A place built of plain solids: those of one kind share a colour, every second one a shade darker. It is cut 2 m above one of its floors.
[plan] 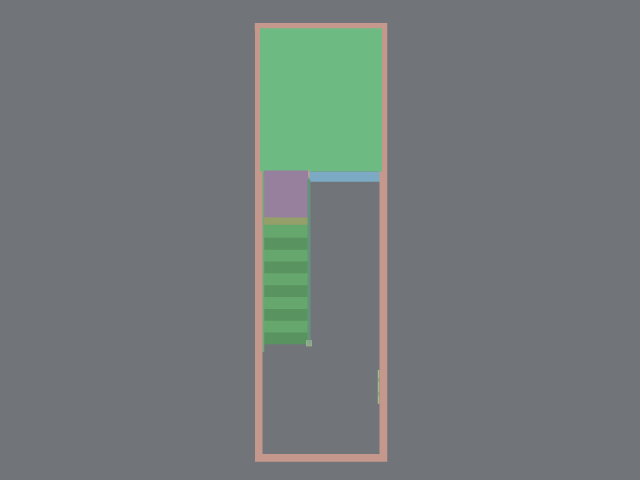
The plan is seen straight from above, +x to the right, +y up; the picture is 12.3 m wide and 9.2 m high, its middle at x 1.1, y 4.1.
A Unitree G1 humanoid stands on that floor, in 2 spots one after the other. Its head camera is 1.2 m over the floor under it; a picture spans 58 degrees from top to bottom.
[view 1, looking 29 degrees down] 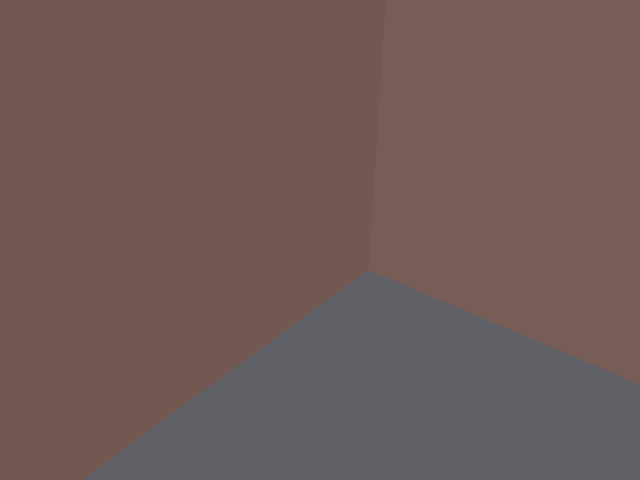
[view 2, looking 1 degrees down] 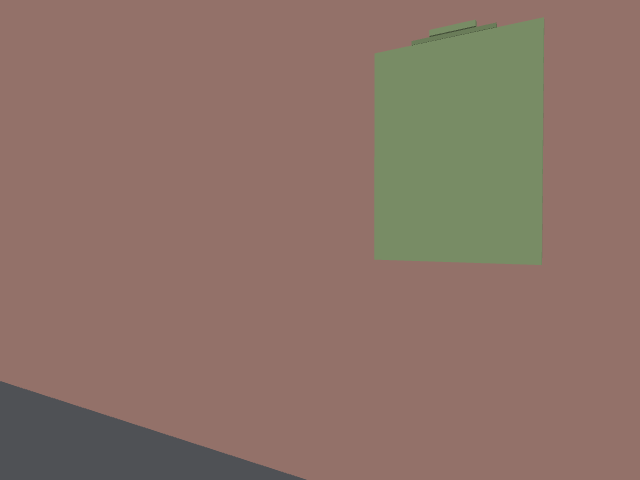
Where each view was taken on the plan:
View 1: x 1.58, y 1.00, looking -140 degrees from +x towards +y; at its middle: wall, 1.78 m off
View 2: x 0.45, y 0.91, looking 29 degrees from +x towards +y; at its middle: wall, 2.05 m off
